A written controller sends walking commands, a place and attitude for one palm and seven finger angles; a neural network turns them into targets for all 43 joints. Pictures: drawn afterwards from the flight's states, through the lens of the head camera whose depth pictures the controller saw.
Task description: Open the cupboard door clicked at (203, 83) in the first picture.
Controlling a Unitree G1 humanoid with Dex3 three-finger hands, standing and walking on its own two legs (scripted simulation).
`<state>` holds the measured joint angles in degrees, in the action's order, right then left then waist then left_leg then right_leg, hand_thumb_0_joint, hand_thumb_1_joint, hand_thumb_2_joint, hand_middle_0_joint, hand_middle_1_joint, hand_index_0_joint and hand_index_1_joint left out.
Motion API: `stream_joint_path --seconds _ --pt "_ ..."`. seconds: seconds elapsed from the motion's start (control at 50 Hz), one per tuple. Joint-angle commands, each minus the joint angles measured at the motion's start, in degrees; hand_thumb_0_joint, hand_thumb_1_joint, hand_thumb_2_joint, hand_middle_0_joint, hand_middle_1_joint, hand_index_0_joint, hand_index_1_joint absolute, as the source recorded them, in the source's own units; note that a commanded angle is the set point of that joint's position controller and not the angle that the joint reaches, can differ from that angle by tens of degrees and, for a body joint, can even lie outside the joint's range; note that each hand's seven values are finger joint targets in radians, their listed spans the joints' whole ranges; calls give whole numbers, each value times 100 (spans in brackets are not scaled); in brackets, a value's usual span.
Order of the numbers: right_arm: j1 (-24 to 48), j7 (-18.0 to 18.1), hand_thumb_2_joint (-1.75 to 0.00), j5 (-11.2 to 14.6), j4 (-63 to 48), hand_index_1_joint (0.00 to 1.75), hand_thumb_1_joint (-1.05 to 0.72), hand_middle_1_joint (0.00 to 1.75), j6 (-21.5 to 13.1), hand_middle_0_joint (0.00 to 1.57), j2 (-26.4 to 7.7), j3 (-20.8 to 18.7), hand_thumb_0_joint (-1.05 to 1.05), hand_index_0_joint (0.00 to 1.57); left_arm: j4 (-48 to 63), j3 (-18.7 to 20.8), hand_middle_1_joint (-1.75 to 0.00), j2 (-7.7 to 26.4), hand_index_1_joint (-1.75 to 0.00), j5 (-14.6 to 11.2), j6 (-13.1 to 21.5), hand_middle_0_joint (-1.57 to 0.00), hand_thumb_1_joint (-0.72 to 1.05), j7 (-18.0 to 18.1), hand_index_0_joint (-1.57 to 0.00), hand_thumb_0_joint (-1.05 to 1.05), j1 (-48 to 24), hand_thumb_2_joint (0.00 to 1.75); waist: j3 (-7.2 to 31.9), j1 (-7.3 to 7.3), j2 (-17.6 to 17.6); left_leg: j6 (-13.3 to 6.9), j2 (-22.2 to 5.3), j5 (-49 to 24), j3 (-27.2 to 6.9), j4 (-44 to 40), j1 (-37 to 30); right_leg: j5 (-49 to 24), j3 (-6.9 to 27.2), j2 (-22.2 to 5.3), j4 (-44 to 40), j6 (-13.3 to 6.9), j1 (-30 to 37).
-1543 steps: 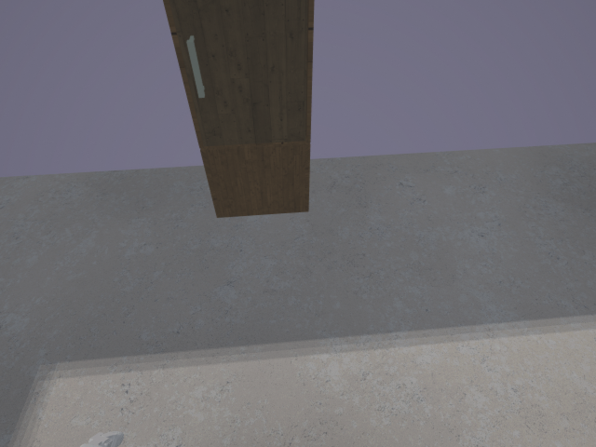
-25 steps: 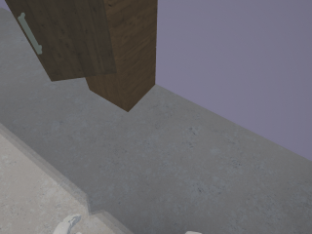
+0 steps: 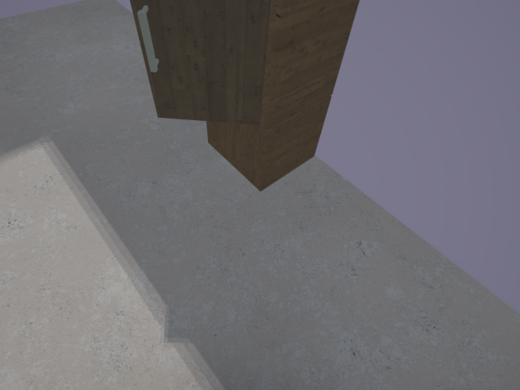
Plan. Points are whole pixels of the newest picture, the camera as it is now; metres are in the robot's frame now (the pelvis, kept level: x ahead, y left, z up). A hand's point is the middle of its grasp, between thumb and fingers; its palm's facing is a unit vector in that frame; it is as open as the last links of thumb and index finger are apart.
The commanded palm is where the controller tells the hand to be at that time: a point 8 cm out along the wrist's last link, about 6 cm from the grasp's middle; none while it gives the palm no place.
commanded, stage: take the last steps up to it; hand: left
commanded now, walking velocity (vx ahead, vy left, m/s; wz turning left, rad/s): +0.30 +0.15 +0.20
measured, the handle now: (149, 40) +1.00 +0.41 -0.02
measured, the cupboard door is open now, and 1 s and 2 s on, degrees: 47 47 47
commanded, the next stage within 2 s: come to a stop and stand still in 1.26 s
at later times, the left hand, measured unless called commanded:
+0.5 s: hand (168, 355) +0.18 +0.17 -0.14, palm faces +0.11 -0.97 -0.21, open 7.4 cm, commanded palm none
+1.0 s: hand (128, 321) +0.24 +0.26 -0.17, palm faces +0.18 -0.97 -0.17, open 7.4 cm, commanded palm none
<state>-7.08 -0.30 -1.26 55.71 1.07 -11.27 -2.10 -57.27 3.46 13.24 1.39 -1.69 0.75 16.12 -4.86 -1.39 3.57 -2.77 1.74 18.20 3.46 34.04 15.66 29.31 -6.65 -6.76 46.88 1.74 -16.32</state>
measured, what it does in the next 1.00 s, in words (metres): walks ahead: right foot, then left foot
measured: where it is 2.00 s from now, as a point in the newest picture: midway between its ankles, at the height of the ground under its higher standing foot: (234, 307)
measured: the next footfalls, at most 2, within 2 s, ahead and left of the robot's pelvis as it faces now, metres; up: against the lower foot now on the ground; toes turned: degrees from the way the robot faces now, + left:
right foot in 0.40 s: +0.17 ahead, -0.11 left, +0.00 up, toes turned -3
left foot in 0.84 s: +0.35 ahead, +0.20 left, +0.00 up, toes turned +14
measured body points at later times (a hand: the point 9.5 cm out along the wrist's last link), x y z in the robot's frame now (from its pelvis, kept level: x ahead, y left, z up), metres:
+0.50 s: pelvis +0.11 -0.01 +0.01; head +0.14 -0.03 +0.46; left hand +0.18 +0.22 -0.13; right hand +0.08 -0.25 -0.16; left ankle +0.04 +0.10 -0.66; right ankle +0.13 -0.11 -0.73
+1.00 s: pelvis +0.28 +0.09 +0.01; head +0.31 +0.11 +0.45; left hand +0.23 +0.32 -0.16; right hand +0.40 -0.12 -0.14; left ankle +0.31 +0.19 -0.73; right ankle +0.24 -0.03 -0.64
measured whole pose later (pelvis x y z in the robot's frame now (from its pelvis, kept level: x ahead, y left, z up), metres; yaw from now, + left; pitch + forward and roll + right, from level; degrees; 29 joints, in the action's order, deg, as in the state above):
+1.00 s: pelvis +0.28 +0.09 +0.01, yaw +6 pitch +0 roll +1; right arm -9.4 1.3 -0.9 56.8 -3.8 -8.3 -2.4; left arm -62.9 3.2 9.6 1.8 0.6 -0.1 17.8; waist -3.5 -2.4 2.8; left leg -2.8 -0.2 12.2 9.3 28.7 17.1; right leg 21.2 -3.9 -6.7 68.1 -0.4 -27.1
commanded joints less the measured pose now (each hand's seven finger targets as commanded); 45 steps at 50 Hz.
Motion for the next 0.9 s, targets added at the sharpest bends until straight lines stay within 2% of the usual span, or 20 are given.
stream_joint_path --seconds 0.0,0.04,0.1,0.26,0.28,0.32,0.34,0.36,0.38,0.4,0.44,0.48,0.56,0.72,0.76,0.78,0.8,0.82,0.84,0.88 --pt "-1044 183 -90 -37 -108 30 -90 30 -166 20 -1056 -211 0 20 680 95 -30 396 -30 -1 183 -20 90 -122 -20 0 -900 90 207 417 -1301 -1047 -1809 -194 -2389 -2114 -993 -185 627 39 2027 -90 -2097" --pt "-837 175 -90 -14 -176 30 -90 30 -270 20 -909 -151 0 20 442 85 -30 360 -30 22 185 -20 90 -184 -20 0 -497 90 299 186 -1034 -852 -1492 -434 -1826 -2187 -911 -725 494 34 1940 -49 -1867" --pt "-1088 156 -90 20 -54 30 -90 30 -351 20 -841 -135 0 20 421 53 -30 285 -30 21 201 -20 90 -192 -20 0 -516 90 292 179 -941 -890 -1342 -1079 -1494 -2218 -1057 -1008 375 60 1408 19 -1819" --pt "-1508 123 -90 -21 251 30 -90 30 -354 20 -778 -143 0 20 651 -25 -30 129 -30 10 284 -20 90 -205 -20 0 -1093 90 -7 272 -1036 -971 -1356 -776 -1493 -2164 -699 -1073 133 260 -542 -13 -868" --pt "-1525 131 -90 -21 290 30 -90 30 -355 20 -750 -130 0 20 630 -13 -30 116 -30 8 298 -20 90 -203 -20 0 -1043 90 -55 220 -938 -937 -1326 -818 -1485 -2084 -565 -1122 106 327 -743 -35 -603" --pt "-1400 136 -90 -3 327 30 -90 30 -350 20 -719 -123 0 20 440 44 -30 213 -30 14 349 -20 90 -192 -20 0 -452 90 79 -85 -665 -701 -1063 -706 -1258 -1456 -144 -1444 39 438 -1575 -82 521" --pt "-1374 136 -90 38 326 30 -90 30 -377 20 -603 -107 0 20 262 122 -30 389 -30 25 402 -20 90 -168 -20 0 94 90 257 -321 -301 -476 -715 -584 -980 -639 466 -1466 371 208 -2070 -189 1632" --pt "-1469 91 -90 99 251 30 -90 30 -427 20 -383 -81 0 20 66 234 -30 872 -30 58 476 -20 90 -119 -20 0 891 90 781 -584 812 -126 -127 171 -343 877 1500 -949 1947 -1108 -2661 -639 2955" --pt "-1294 70 -90 53 35 30 -90 30 -413 20 -418 -112 0 20 -30 299 -30 1225 -30 16 456 -20 90 -82 -20 0 1349 90 836 -668 1384 51 174 1677 -207 2327 2264 -919 3589 -2285 -3395 -1213 3092" --pt "-1033 69 -90 -4 57 30 -90 30 -363 20 -626 -170 0 20 -34 273 -30 1039 -30 -37 483 -20 90 -31 -20 0 1163 90 505 -585 1237 102 -191 1308 -627 3177 2449 -685 3812 -2303 -3636 -1349 2389" --pt "-761 5 -90 -13 149 30 -90 30 -283 20 -436 -180 0 20 109 116 -30 428 -30 -38 493 -20 90 23 -20 0 458 90 -144 -221 355 202 -644 199 -749 3368 2352 -793 2432 -1813 -3687 -1100 1241" --pt "-1003 -60 -90 -38 290 30 -90 30 -177 20 -139 -129 0 20 72 23 -30 159 -30 -33 582 -20 90 6 -20 0 353 90 -150 2 415 348 -706 -358 -488 2988 1927 -1801 1286 -1322 -3746 -820 728" --pt "-975 -133 -90 -26 281 30 -90 30 -124 20 40 -136 0 20 -130 39 -30 197 -30 -21 695 -20 90 -2 -20 0 543 90 101 78 310 503 -709 -770 -135 2125 1855 -2999 574 -1101 -3673 -806 1033" --pt "51 -234 -90 18 -150 30 -90 30 -279 20 -67 -102 0 20 -482 72 -30 508 -30 36 605 -20 90 -5 -20 0 761 90 -168 -109 722 343 -488 -592 266 234 1006 -2989 390 -1230 -3282 -737 1020" --pt "-570 -175 -90 -9 11 30 -90 30 -342 20 -247 -137 0 20 -468 115 -30 576 -30 12 550 -20 90 -2 -20 0 549 90 26 284 523 265 -239 -723 495 -439 -171 -3078 95 -1022 -2567 -593 653" --pt "-1275 -111 -90 -37 244 30 -90 30 -384 20 -524 -194 0 20 -456 89 -30 437 -30 10 523 -20 90 -17 -20 0 598 90 450 563 -30 204 -277 -633 425 -725 -1244 -3189 -78 -754 -1456 -485 343" --pt "-2036 -13 -90 -114 392 30 -90 30 -428 20 -1140 -351 0 20 -360 53 -30 150 -30 -46 493 -20 90 -48 -20 0 816 90 1153 800 -1316 -224 -1493 -798 -1072 -848 -2477 -1580 -457 -82 133 -224 -702" --pt "-2529 79 -90 -82 457 30 -90 30 -391 20 -1546 -426 0 20 -99 -29 -30 -36 -30 -71 515 -20 90 -68 -20 0 567 90 1359 912 -1958 -754 -2388 -1147 -2459 -1446 -2771 545 -206 417 1744 -174 -1632" --pt "-2244 113 -90 -70 451 30 -90 30 -370 20 -1460 -391 0 20 -3 -26 -30 -51 -30 -49 513 -20 90 -26 -20 0 266 90 1246 815 -1450 -912 -2566 -463 -2471 -1758 -2154 533 273 276 2567 -341 -1862" --pt "-1318 144 -90 -33 166 30 -90 30 -403 20 -855 -250 0 20 -48 8 -30 -29 -30 -25 455 -20 90 -74 -20 0 -4 90 537 478 -1368 -806 -2293 295 -1958 -2152 -909 -490 585 -115 2881 -327 -2064"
